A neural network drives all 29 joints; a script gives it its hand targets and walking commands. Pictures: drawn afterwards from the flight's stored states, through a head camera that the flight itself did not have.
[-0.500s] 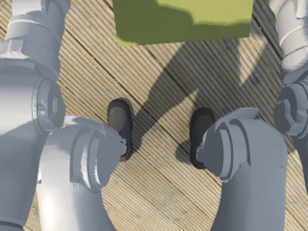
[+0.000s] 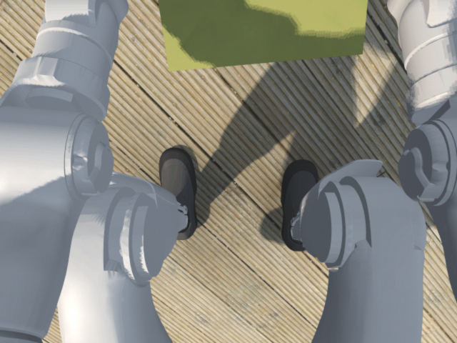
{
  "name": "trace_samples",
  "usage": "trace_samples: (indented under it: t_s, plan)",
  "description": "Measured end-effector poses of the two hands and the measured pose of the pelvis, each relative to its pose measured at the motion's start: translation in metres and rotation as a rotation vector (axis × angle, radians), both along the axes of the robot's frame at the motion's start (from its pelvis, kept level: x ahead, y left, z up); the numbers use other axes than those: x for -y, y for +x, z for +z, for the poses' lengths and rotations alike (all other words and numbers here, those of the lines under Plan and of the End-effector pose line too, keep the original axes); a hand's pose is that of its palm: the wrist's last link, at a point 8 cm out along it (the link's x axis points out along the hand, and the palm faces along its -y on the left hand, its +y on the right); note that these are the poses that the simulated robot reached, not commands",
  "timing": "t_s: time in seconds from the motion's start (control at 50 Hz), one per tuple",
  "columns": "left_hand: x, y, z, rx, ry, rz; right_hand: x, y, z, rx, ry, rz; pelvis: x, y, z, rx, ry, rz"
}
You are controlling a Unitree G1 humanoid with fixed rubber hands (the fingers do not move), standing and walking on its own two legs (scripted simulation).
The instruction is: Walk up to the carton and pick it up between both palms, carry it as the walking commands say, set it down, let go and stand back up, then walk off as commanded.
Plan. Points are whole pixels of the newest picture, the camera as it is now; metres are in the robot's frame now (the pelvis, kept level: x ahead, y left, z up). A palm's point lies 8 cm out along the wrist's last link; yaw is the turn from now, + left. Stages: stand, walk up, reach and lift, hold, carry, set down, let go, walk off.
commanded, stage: reach and lift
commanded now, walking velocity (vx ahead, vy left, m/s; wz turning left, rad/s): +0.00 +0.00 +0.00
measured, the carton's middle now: out of the picture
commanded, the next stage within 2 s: none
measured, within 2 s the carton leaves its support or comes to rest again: leaves its support in 0.82 s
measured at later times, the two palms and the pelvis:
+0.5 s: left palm out of the picture +0.54 +0.18 -0.21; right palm out of the picture +0.56 -0.17 -0.21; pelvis +0.00 +0.00 +0.00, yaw +0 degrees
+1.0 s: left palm out of the picture +0.55 +0.18 -0.17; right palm out of the picture +0.57 -0.15 -0.16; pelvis -0.01 +0.00 +0.00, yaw +0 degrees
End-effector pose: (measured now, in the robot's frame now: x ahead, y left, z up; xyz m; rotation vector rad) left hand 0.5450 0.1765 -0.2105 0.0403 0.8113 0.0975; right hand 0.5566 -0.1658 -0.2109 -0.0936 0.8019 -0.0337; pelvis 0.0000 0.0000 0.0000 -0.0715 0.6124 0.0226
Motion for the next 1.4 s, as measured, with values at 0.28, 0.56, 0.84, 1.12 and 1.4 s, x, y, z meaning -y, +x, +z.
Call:
trace_samples:
  t_s: [0.28,0.56,0.84,1.12,1.4]
  plan:
    - [-0.001,0.000,-0.001,-0.007,-0.032,0.009,0.000,0.000,0.000,-0.004,0.005,0.005,-0.001,0.000,0.000,-0.001,-0.001,-0.001]
    - [-0.001,-0.001,-0.001,-0.017,-0.045,0.024,0.000,0.000,0.000,-0.008,0.008,0.005,0.000,0.000,-0.001,0.001,0.000,-0.002]
    - [0.000,0.006,0.013,-0.001,-0.011,0.083,-0.006,0.003,0.011,0.011,-0.026,0.000,0.002,-0.001,0.001,0.014,0.008,-0.003]
    - [-0.007,0.009,0.059,0.048,0.008,0.075,-0.014,0.013,0.063,0.057,-0.048,0.012,0.004,-0.008,0.005,0.091,0.018,0.000]
    - [-0.006,0.003,0.085,0.048,0.027,0.054,-0.013,0.004,0.079,0.048,-0.038,0.015,0.009,-0.012,0.010,0.134,0.034,0.002]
